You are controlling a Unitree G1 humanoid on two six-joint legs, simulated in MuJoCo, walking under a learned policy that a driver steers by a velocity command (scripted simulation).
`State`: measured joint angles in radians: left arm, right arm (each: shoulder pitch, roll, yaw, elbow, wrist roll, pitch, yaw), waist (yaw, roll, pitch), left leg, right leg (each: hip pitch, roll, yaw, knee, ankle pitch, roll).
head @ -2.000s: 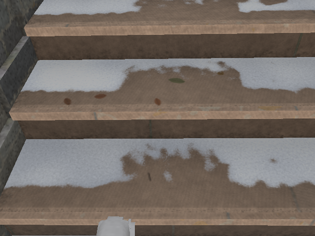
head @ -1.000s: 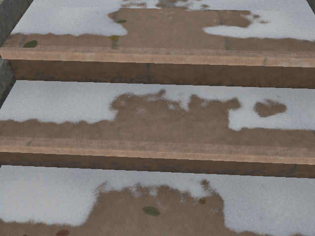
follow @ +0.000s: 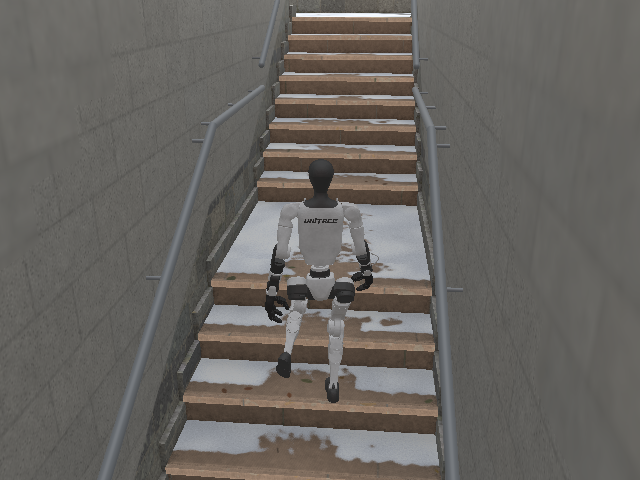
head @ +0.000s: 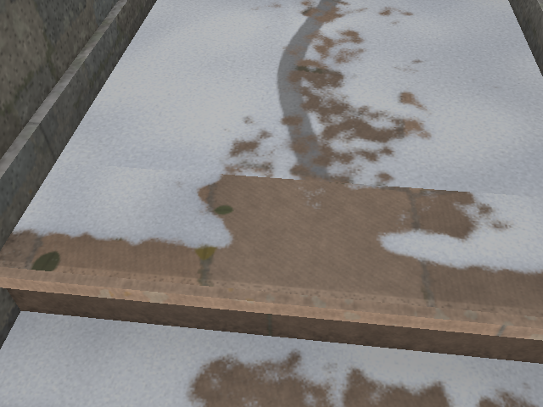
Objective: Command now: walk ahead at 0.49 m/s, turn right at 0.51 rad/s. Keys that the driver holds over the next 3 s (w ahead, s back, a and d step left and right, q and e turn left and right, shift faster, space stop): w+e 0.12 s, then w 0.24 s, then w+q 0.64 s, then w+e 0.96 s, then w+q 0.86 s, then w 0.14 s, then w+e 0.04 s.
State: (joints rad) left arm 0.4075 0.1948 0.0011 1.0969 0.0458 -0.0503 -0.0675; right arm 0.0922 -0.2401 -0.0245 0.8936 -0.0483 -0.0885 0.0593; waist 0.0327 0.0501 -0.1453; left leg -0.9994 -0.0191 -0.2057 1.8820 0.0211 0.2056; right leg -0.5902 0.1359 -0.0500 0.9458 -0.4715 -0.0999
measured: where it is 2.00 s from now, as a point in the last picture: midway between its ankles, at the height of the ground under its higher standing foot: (298, 139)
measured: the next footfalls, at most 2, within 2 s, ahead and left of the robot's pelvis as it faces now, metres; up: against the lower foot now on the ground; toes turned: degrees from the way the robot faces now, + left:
left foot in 0.30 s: +0.41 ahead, +0.10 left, +0.17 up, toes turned -5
right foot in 0.82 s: +0.73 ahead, -0.14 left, +0.34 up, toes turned -3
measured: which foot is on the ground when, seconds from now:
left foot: up 0.00-0.28, down 0.30-0.84, up 0.86-1.00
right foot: down 0.00-0.32, up 0.34-0.80, down 0.82-1.00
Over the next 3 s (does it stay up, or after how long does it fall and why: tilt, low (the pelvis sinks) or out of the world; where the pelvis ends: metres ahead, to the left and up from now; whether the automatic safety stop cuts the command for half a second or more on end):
stays up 1.70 -0.11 0.39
